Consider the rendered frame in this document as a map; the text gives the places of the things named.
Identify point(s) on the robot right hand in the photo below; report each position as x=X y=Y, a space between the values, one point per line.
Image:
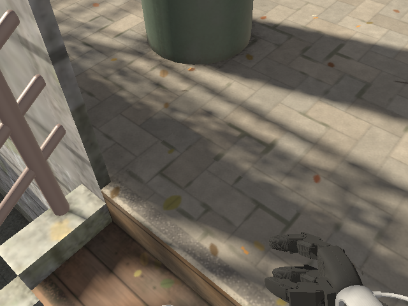
x=306 y=285

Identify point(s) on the right robot forearm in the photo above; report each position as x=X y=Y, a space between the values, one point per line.
x=357 y=295

